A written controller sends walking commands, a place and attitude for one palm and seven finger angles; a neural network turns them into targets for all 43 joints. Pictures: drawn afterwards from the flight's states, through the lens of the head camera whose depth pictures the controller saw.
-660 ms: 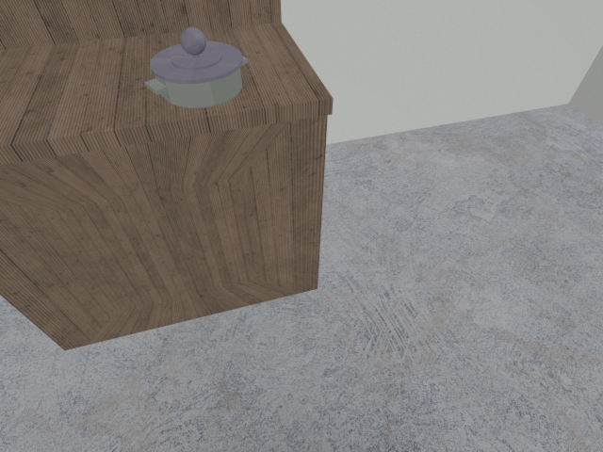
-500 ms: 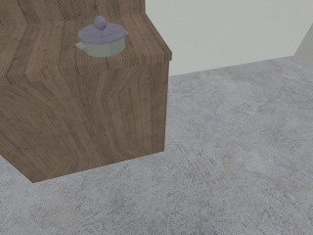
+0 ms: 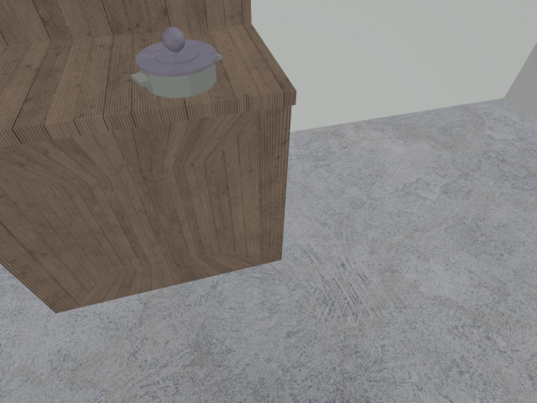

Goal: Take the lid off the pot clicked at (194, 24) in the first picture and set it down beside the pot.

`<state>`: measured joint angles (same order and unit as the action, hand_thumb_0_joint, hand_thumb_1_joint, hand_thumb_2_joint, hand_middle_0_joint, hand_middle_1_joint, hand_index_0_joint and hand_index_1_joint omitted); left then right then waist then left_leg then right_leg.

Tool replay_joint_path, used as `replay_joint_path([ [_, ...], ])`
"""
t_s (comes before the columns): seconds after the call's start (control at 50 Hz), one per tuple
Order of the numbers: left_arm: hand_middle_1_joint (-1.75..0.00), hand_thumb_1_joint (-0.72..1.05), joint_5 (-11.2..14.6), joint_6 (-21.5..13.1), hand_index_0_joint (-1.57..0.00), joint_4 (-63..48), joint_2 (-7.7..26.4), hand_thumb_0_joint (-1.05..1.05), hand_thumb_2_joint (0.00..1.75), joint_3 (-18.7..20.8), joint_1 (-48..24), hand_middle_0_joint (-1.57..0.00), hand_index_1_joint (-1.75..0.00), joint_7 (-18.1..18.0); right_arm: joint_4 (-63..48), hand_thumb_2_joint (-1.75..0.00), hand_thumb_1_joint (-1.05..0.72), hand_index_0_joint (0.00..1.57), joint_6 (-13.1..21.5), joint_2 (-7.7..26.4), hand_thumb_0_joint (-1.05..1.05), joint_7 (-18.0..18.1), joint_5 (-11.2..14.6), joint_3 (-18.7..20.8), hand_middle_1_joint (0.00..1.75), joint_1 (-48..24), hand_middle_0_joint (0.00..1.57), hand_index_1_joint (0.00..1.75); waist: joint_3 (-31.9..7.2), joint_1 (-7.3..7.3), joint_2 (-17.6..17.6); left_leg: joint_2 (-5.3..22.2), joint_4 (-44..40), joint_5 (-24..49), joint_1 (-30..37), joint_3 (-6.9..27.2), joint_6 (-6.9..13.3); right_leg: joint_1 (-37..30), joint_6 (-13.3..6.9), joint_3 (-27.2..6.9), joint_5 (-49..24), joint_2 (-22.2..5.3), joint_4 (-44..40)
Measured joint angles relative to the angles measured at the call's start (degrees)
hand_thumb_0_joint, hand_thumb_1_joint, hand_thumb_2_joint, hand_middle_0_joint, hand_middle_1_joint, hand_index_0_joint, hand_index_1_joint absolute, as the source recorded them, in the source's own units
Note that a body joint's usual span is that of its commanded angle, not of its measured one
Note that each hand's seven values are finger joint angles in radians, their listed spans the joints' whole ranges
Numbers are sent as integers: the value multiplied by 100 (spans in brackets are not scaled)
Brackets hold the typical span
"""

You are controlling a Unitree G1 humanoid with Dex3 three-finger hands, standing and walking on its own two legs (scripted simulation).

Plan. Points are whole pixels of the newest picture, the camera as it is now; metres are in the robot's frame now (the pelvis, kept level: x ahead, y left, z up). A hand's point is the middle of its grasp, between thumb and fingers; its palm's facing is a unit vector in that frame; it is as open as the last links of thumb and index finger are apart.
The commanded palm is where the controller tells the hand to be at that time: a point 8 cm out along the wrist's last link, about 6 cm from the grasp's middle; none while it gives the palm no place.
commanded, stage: turn to face it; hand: left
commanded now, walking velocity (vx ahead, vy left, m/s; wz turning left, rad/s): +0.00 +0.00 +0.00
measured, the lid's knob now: (173, 39) +0.85 +0.29 +0.17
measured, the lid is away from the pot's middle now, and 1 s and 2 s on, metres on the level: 0.00 0.00 0.00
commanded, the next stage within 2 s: take the last steps up to it in 0.74 s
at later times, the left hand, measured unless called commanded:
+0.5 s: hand out of the picture +0.01 +0.22 -0.19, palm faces +0.14 -0.96 -0.24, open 7.4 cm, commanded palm none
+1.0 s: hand out of the picture -0.05 +0.15 -0.16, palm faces +0.36 -0.89 -0.27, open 7.4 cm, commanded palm none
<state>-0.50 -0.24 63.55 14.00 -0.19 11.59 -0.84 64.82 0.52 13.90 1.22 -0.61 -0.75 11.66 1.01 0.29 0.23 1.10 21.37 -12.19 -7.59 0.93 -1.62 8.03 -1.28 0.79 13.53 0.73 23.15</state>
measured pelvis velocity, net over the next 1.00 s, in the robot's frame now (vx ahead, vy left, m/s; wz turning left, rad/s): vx -0.01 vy -0.04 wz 0.33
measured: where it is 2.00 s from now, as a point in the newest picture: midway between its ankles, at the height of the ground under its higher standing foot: (272, 390)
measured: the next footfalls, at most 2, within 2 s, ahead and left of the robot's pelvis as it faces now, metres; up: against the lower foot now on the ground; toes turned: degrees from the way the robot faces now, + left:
right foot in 0.76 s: +0.01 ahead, -0.11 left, +0.00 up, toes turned +13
left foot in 1.24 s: +0.02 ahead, +0.13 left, +0.00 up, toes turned +25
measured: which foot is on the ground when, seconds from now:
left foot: down 0.00-0.76, up 0.78-1.00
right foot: down 0.00-0.48, up 0.50-0.74, down 0.76-1.00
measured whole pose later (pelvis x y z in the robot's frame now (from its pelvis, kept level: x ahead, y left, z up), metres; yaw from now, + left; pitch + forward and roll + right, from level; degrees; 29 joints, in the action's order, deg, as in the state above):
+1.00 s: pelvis -0.01 -0.04 +0.00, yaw +19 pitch -1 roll +2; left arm -1.4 -1.4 56.6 8.9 1.2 18.8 -1.2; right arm 58.3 -2.9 14.0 -0.1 -1.8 4.1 14.0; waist 0.3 0.1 2.0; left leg 1.5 59.9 -18.9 -25.9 0.9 -1.4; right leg 5.9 -3.3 5.8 18.7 -1.0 25.7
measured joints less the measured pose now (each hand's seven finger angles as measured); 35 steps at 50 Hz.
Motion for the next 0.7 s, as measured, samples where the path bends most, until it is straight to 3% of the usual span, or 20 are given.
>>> replay_joint_path([
  [0.18, -30, 90, 9, 41, -20, -29, -59, 0, 90, 15, 32, -20, -30, -36, -28, -90, -91, 20, -32, -61, 0, 16, 2, 4, 30, 66, 20, 30, 5, -21, -13, -33, 103, -22, -94, 60, 8, 58, 17, 61, 39, -34, 86],
  [0.36, -30, 90, -8, 194, -20, -359, -224, 0, 90, 127, 32, -20, -30, -56, -278, -90, -91, 20, -252, -236, 0, -41, -12, 97, 30, 189, 20, 30, 156, -21, 18, -194, 947, -311, -681, 361, 56, 435, 48, 363, 381, -185, 763],
  [0.46, -30, 90, -39, 280, -20, -510, -178, 0, 90, 207, 82, -20, -30, -62, -461, -90, -91, 20, -290, -305, 0, -72, -33, 190, 30, 255, 20, 30, 208, -39, -101, -320, 1407, -493, -924, 345, 143, 613, 128, 481, 635, -365, 1234],
  [0.5, -30, 90, -30, 324, -20, -552, -126, 0, 90, 249, 70, -20, -30, -67, -554, -90, -91, 20, -259, -343, 0, -75, -66, 198, 30, 279, 20, 30, 198, -38, -175, -390, 1442, -511, -990, 343, 193, 760, 183, 417, 848, -405, 1502],
  [0.54, -30, 90, -28, 352, -20, -586, -85, 0, 90, 289, -3, -20, -30, -81, -645, -90, -91, 21, -209, -383, 0, -46, -74, 203, 30, 295, 20, 30, 217, -76, -180, -430, 1308, -393, -1012, 406, 215, 1015, 198, 193, 1360, -292, 2180],
  [0.6, -30, 90, -22, 334, -20, -689, -77, 0, 90, 320, -135, -20, -30, -77, -740, -90, -91, 21, -198, -381, 0, -13, -76, 214, 30, 332, 20, 30, 214, -124, -59, -452, 940, -107, -1020, 618, 217, 1282, 222, 14, 1563, -136, 2873],
  [0.7, -30, 90, 23, 244, -20, -899, -145, 0, 90, 298, -243, -20, -30, -50, -802, -90, -91, 21, -267, -246, 0, -5, -96, 286, 30, 319, 20, 30, 164, -150, 181, -474, 546, 225, -1059, 952, 91, 1049, 280, -81, 1370, -43, 2150],
])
